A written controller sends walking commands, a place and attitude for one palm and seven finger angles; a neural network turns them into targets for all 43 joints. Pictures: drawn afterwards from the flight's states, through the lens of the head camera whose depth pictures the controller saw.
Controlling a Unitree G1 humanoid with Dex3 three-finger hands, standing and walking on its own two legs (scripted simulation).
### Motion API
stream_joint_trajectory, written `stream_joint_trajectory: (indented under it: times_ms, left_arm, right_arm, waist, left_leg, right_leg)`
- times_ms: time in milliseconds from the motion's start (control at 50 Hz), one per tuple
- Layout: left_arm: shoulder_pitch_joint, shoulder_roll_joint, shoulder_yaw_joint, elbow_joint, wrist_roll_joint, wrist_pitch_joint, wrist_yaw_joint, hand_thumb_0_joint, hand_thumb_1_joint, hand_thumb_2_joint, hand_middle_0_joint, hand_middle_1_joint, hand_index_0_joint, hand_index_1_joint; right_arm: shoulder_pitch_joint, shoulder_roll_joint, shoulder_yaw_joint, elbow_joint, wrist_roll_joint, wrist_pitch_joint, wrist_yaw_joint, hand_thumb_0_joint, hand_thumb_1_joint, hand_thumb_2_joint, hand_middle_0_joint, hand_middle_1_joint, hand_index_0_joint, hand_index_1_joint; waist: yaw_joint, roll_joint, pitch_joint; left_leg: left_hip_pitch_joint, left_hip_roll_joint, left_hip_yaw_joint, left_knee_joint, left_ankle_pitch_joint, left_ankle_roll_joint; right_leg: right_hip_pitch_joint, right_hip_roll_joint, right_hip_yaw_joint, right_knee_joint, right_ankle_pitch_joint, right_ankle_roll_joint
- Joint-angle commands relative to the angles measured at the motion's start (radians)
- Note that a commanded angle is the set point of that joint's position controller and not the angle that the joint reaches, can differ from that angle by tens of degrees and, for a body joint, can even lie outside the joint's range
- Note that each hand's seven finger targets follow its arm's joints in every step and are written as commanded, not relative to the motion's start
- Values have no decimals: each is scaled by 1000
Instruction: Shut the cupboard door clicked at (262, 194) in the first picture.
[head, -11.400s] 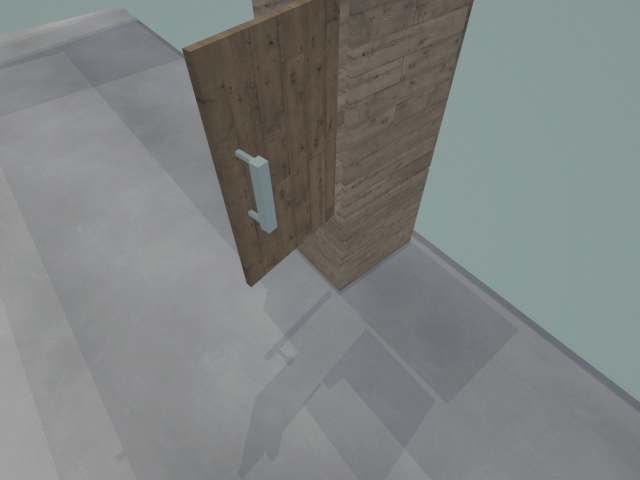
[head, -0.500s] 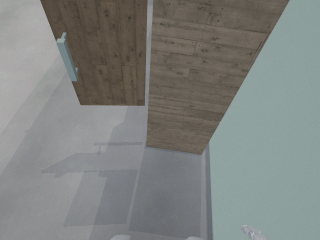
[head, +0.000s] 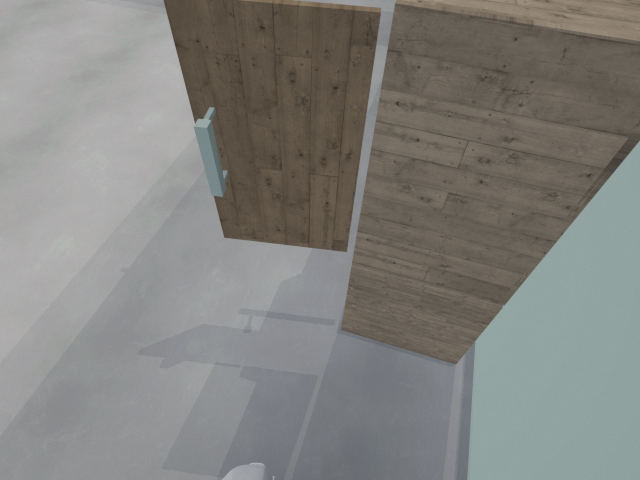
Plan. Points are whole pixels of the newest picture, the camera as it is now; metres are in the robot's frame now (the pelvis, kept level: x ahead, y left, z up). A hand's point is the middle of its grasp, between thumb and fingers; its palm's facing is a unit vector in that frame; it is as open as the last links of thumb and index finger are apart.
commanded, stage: take the last steps up to it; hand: left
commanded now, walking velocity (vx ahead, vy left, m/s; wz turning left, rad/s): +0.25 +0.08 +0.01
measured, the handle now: (214, 153) +0.68 +0.29 -0.04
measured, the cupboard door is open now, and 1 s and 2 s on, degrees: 100 100 100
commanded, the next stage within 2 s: come to a stop and stand still in 0.30 s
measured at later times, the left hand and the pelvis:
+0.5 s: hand (205, 391) +0.26 +0.21 -0.17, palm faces -0.01 -0.98 -0.21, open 7.4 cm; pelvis +0.15 +0.03 -0.01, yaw -1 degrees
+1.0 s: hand (184, 405) +0.23 +0.24 -0.18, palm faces -0.01 -0.96 -0.28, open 7.4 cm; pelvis +0.18 +0.03 -0.01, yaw -2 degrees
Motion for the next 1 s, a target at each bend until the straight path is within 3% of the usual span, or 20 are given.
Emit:
stream_joint_trajectory:
  times_ms: [0, 40, 60, 120, 200, 280, 340, 360, 380, 400, 440, 520, 580, 620, 680, 740, 860, 880, 920, 980]
  left_arm:
    - [-7, 197, 48, -24, -12, 0, 4, 0, 900, 900, -200, -300, -200, -300]
    - [-44, 90, 22, -94, -20, 7, -3, 0, 900, 900, -200, -300, -200, -300]
    - [-109, 87, 18, -118, -14, 6, 2, 0, 900, 900, -200, -300, -200, -300]
    - [-130, 80, 18, -84, -9, 18, -5, 0, 900, 900, -200, -300, -200, -300]
    - [-119, 38, 8, -70, -13, 31, -9, 0, 900, 900, -200, -300, -200, -300]
    - [-149, 53, 11, -89, -11, 32, -9, 0, 900, 900, -200, -300, -200, -300]
    - [-77, 86, 25, -64, -8, 31, -5, 0, 900, 900, -200, -300, -200, -300]
    - [-24, 132, 35, -52, -7, 22, 0, 0, 900, 900, -200, -300, -200, -300]
    - [24, 209, 48, -40, -6, 15, 7, 0, 900, 900, -200, -300, -200, -300]
    - [52, 243, 52, -45, -15, 16, 14, 0, 900, 900, -200, -300, -200, -300]
    - [-84, 177, 28, -67, -21, 6, 30, 0, 900, 900, -200, -300, -200, -300]
    - [-168, 164, 24, -72, -20, 17, 40, 0, 900, 900, -200, -300, -200, -300]
    - [-166, 148, 24, -53, -28, 35, 40, 0, 900, 900, -200, -300, -200, -300]
    - [-136, 107, 21, -76, -35, 57, 40, 0, 900, 900, -200, -300, -200, -300]
    - [-153, 100, 21, -89, -29, 86, 37, 0, 900, 900, -200, -300, -200, -300]
    - [-165, 101, 28, -96, -31, 90, 35, 0, 900, 900, -200, -300, -200, -300]
    - [-87, 110, 29, -95, -25, 82, 28, 0, 900, 900, -200, -300, -200, -300]
    - [-59, 129, 32, -90, -18, 71, 31, 0, 900, 900, -200, -300, -200, -300]
    - [-112, 220, 31, -97, -12, 60, 32, 0, 900, 900, -200, -300, -200, -300]
    - [-138, 171, 15, -72, -14, 45, 43, 0, 900, 900, -200, -300, -200, -300]
  right_arm:
    - [71, -70, -1, -52, -9, -69, -16, 0, -900, -900, 200, 300, 200, 300]
    - [340, -243, -42, 4, -20, -75, -52, 0, -900, -900, 200, 300, 200, 300]
    - [326, -249, -40, 10, -19, -67, -60, 0, -900, -900, 200, 300, 200, 300]
    - [148, -116, -1, -24, -15, -84, -74, 0, -900, -900, 200, 300, 200, 300]
    - [140, -91, 9, 2, -16, -104, -77, 0, -900, -900, 200, 300, 200, 300]
    - [135, -89, 11, 25, -13, -91, -72, 0, -900, -900, 200, 300, 200, 300]
    - [113, -80, 13, 34, -5, -82, -68, 0, -900, -900, 200, 300, 200, 300]
    - [113, -52, 18, 32, -1, -82, -64, 0, -900, -900, 200, 300, 200, 300]
    - [133, -10, 25, 14, 2, -78, -56, 0, -900, -900, 200, 300, 200, 300]
    - [125, -39, 18, 3, 0, -69, -58, 0, -900, -900, 200, 300, 200, 300]
    - [102, -36, 16, 26, 5, -55, -69, 0, -900, -900, 200, 300, 200, 300]
    - [165, 35, 30, 71, 17, -27, -72, 0, -900, -900, 200, 300, 200, 300]
    - [192, 8, 20, 84, 8, -25, -74, 0, -900, -900, 200, 300, 200, 300]
    - [150, -96, 3, 35, -2, -31, -82, 0, -900, -900, 200, 300, 200, 300]
    - [117, -116, -4, 18, -7, -31, -101, 0, -900, -900, 200, 300, 200, 300]
    - [113, -143, -15, 5, -15, -27, -109, 0, -900, -900, 200, 300, 200, 300]
    - [63, -166, -30, -11, -2, -20, -101, 0, -900, -900, 200, 300, 200, 300]
    - [53, -137, -25, -18, 3, -18, -99, 0, -900, -900, 200, 300, 200, 300]
    - [42, -60, -9, -35, 15, -5, -78, 0, -900, -900, 200, 300, 200, 300]
    - [-4, -35, 2, -24, 10, 9, -84, 0, -900, -900, 200, 300, 200, 300]
  waist:
    - [-80, -38, -35]
    - [-171, 359, -158]
    - [-169, 253, -109]
    - [-79, 200, 8]
    - [-42, 114, -20]
    - [-35, 115, 22]
    - [14, 65, 22]
    - [40, -29, 14]
    - [48, -204, 40]
    - [51, -211, 1]
    - [-11, -173, -2]
    - [-59, -42, -100]
    - [-64, -33, -104]
    - [-35, 184, -75]
    - [-47, 255, -17]
    - [-68, 192, -85]
    - [-43, 171, -144]
    - [-32, 86, -125]
    - [-56, -163, -56]
    - [-53, -173, -58]
  left_leg:
    - [344, -57, 69, -246, 59, 34]
    - [604, 328, -462, -420, -13, 213]
    - [497, 375, -502, -461, -130, 270]
    - [255, 283, -318, -502, -61, 214]
    - [232, 239, -146, -488, 225, 213]
    - [166, 221, -126, -467, 133, 213]
    - [72, 144, -64, -349, -9, 142]
    - [-5, 63, -9, -209, -80, 96]
    - [-154, -46, 71, -26, -197, 39]
    - [-122, -29, 33, 160, -351, 25]
    - [-49, 20, -77, 218, -234, 11]
    - [121, -5, -10, -16, -89, -23]
    - [256, 13, -18, -261, 208, -15]
    - [209, 216, -194, -299, 647, 103]
    - [206, 282, -255, -343, 813, 198]
    - [343, 301, -254, -279, 951, 241]
    - [309, 231, -173, -232, 690, 157]
    - [256, 169, -134, -173, 522, 108]
    - [129, -15, -10, -33, -133, -2]
    - [86, -14, -68, 100, -215, -1]
  right_leg:
    - [-195, -132, 32, 125, 202, -106]
    - [-548, 72, -57, 665, -311, -34]
    - [-596, 52, 41, 824, -323, -71]
    - [-571, -25, 108, 858, -115, -75]
    - [-409, -2, 68, 556, -69, -67]
    - [-264, 41, 38, 353, -27, -70]
    - [-53, 65, 36, 185, 51, -71]
    - [47, -8, 154, 84, 6, -99]
    - [108, -207, 417, -52, -9, -195]
    - [46, -335, 545, -148, 20, -290]
    - [-60, -269, 414, -103, 387, -287]
    - [-75, -160, 160, 45, 804, -246]
    - [-130, -93, 126, 142, 574, -155]
    - [-182, 23, 54, 215, 200, -61]
    - [-259, 95, 74, 437, -203, -55]
    - [-333, 104, 122, 531, -272, -56]
    - [-125, 109, 86, 162, 36, -65]
    - [-70, 74, 144, 36, 256, -80]
    - [-145, -195, 341, -41, 473, -211]
    - [-88, -150, 299, 19, 768, -252]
